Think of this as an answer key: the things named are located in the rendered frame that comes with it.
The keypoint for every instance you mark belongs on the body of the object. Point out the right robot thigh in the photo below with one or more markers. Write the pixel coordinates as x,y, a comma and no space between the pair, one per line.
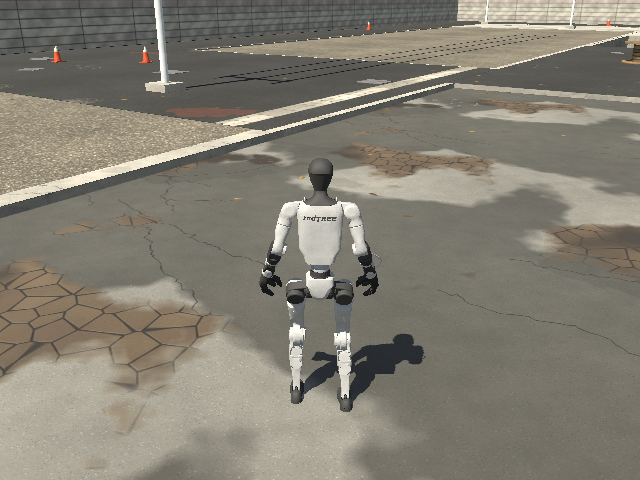
343,300

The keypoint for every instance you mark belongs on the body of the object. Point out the robot right forearm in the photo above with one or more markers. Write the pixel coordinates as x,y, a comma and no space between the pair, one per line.
367,264

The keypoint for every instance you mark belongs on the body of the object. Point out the left robot hand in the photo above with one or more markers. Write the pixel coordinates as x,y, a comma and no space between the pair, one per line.
271,281

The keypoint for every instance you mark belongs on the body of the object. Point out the robot right upper arm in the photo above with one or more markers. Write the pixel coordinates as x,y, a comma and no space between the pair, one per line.
351,211

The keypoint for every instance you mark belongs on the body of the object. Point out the robot left forearm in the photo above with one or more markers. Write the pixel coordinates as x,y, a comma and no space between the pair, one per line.
270,263

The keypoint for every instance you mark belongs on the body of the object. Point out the robot left upper arm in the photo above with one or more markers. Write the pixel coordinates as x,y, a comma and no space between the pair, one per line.
288,211

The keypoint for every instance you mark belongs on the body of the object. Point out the robot torso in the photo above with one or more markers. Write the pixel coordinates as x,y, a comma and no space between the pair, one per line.
320,235

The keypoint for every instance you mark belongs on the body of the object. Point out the right robot hand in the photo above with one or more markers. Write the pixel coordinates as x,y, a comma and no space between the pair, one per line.
365,281

